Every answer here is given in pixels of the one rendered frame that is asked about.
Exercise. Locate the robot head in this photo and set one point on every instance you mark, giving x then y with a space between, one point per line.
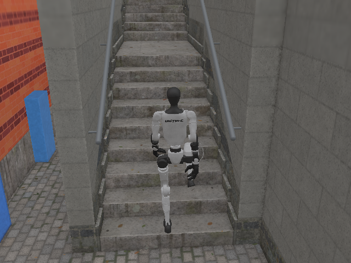
173 95

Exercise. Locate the robot left upper arm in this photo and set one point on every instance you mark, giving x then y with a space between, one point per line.
156 125

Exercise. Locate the robot left hand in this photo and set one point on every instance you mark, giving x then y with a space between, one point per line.
159 150

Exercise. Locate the robot left forearm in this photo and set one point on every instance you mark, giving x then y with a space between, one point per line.
154 144

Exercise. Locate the robot right forearm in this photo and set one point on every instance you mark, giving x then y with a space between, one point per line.
195 151

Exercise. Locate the robot right thigh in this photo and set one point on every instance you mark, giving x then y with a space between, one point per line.
187 157

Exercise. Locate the robot right hand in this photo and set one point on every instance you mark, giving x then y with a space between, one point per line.
195 171

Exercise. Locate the robot right upper arm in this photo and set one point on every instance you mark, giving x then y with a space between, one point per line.
192 125

